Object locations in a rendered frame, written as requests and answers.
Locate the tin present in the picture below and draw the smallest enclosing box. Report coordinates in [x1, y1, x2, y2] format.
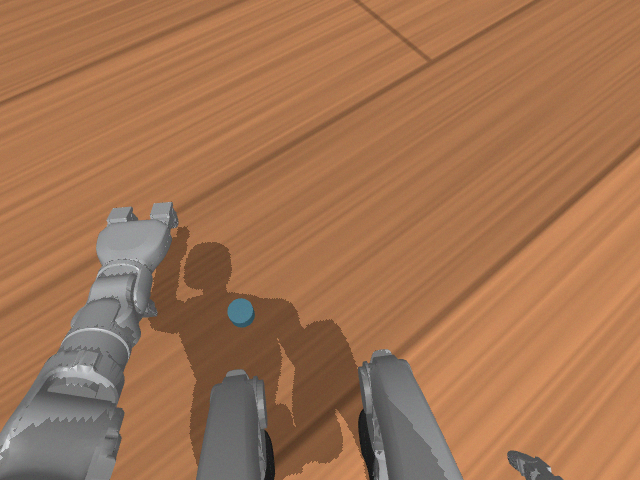
[227, 298, 255, 328]

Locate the right robot foot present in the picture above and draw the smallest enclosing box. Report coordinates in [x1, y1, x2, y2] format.
[358, 408, 377, 480]

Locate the left robot arm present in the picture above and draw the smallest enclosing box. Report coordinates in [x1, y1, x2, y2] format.
[0, 259, 153, 480]

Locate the right robot hand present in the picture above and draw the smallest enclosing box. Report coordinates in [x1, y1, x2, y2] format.
[507, 450, 564, 480]

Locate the left robot hand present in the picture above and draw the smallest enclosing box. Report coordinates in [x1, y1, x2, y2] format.
[96, 202, 178, 318]

